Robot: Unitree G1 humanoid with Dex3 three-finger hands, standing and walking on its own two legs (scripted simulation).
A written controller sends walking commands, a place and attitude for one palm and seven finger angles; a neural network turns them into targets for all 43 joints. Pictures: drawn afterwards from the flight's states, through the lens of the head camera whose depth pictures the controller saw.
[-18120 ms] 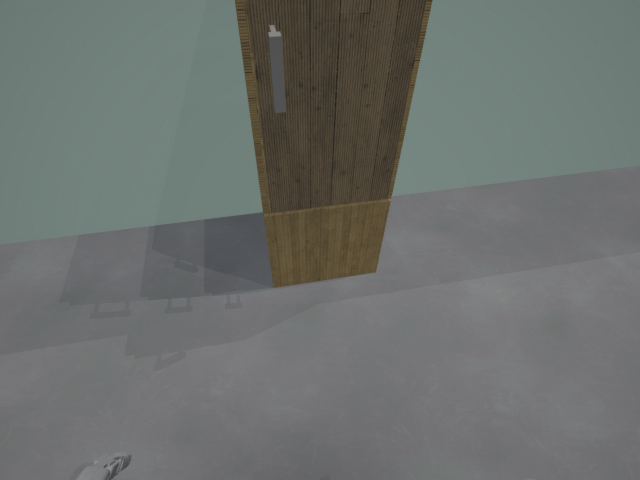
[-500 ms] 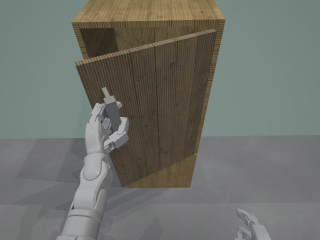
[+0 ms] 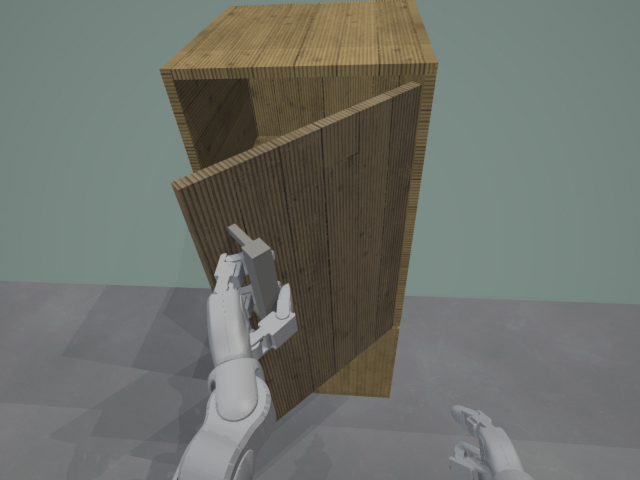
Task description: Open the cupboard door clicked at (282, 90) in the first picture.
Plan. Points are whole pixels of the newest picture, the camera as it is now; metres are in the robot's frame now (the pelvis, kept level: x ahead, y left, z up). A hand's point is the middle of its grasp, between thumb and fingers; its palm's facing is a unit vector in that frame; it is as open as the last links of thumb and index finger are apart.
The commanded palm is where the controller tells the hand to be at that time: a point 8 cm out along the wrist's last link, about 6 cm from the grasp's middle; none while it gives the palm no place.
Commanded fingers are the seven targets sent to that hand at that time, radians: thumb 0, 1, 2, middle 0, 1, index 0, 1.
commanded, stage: open thumb and fingers to let go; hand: left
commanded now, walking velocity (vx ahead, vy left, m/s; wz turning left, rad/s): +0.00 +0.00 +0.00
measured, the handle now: (257, 284) +0.33 +0.09 +0.12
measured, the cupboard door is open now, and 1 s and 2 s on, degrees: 44 43 44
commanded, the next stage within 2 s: slide the hand sideways off the handle in 0.78 s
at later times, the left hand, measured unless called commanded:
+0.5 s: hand (284, 307) +0.29 +0.06 +0.11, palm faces +0.34 -0.94 -0.01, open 12.9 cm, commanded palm +0.24 +0.11 +0.12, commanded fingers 0.00 -0.50 0.30 -0.25 -0.90 -0.25 -0.90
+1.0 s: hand (275, 328) +0.26 +0.06 +0.11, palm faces +0.06 -1.00 -0.06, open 16.1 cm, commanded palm +0.24 +0.11 +0.12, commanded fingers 0.00 -0.50 0.30 -0.15 -0.30 -0.15 -0.30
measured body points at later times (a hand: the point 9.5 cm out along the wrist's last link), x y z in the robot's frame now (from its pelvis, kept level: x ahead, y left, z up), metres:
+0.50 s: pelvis +0.00 -0.02 +0.00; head -0.01 -0.06 +0.45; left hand +0.27 +0.10 +0.12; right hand +0.18 -0.24 -0.10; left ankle +0.02 +0.14 -0.71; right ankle -0.04 -0.02 -0.72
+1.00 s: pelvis +0.00 +0.00 +0.00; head -0.01 -0.03 +0.45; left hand +0.26 +0.12 +0.12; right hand +0.19 -0.22 -0.09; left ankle +0.02 +0.14 -0.72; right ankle -0.04 -0.02 -0.72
